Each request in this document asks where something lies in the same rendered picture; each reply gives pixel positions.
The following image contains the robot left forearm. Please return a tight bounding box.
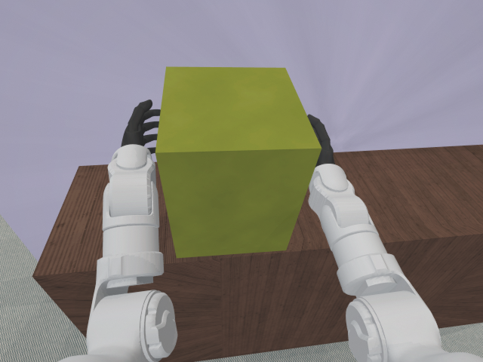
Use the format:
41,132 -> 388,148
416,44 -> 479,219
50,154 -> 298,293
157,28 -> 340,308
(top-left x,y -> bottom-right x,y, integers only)
86,144 -> 164,349

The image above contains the robot right upper arm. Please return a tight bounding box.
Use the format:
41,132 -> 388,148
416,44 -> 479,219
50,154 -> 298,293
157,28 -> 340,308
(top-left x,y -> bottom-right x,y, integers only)
346,290 -> 483,362

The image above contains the robot left upper arm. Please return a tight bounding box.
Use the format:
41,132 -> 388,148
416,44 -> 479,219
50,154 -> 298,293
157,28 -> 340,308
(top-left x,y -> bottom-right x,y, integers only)
58,290 -> 177,362

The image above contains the carton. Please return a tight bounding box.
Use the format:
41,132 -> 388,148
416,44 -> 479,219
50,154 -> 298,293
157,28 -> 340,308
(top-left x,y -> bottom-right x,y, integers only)
155,66 -> 321,258

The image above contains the robot right forearm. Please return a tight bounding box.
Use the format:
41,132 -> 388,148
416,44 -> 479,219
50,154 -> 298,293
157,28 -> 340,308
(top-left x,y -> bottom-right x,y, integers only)
309,164 -> 441,343

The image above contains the pedestal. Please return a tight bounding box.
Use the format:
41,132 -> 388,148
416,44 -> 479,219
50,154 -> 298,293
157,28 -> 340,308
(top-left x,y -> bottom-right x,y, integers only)
32,145 -> 483,362

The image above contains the robot right hand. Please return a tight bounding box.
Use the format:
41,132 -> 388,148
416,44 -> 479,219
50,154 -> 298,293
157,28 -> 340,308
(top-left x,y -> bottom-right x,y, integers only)
307,115 -> 335,167

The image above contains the robot left hand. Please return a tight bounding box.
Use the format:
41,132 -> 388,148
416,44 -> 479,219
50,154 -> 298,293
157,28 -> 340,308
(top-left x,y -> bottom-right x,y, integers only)
121,100 -> 161,154

